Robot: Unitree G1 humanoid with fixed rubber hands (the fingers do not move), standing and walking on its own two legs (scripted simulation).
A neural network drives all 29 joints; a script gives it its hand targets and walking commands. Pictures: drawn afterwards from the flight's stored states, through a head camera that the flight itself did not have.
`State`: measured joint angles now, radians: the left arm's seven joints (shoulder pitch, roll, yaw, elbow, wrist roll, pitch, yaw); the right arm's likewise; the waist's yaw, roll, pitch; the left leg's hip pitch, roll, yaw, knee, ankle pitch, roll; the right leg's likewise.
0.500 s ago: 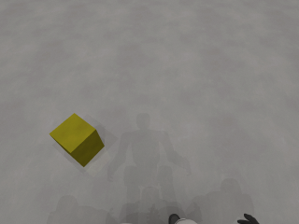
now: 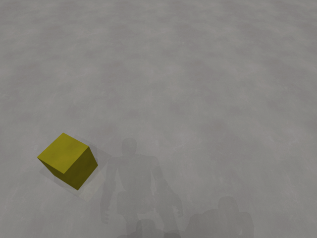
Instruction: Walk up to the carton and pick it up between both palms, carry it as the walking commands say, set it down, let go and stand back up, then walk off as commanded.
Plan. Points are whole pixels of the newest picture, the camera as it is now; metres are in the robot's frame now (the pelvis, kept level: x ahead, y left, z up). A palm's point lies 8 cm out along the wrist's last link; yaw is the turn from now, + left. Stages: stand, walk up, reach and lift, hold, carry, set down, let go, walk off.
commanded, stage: stand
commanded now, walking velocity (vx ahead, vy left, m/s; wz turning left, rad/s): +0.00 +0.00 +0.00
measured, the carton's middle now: (70, 161) +0.67 +0.55 -0.65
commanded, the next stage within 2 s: none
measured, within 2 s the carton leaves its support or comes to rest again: neither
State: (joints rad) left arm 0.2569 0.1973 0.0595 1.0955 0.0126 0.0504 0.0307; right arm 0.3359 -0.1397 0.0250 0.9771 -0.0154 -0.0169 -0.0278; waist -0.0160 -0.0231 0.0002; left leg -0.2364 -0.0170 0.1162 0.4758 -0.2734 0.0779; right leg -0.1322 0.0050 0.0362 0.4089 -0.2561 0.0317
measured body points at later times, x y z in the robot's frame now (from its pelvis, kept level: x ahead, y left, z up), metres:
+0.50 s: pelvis -0.04 -0.02 +0.00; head -0.04 -0.01 +0.45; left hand -0.08 +0.18 -0.16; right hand -0.08 -0.22 -0.16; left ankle -0.01 +0.06 -0.74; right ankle -0.06 -0.14 -0.74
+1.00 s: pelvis -0.05 -0.02 +0.00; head -0.05 -0.02 +0.45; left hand -0.11 +0.17 -0.16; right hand -0.09 -0.22 -0.16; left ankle -0.01 +0.06 -0.74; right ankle -0.06 -0.14 -0.74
